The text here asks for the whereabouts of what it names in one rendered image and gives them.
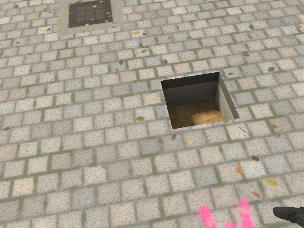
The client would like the right robot hand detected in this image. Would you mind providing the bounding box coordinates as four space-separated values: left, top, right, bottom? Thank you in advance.
273 206 304 228

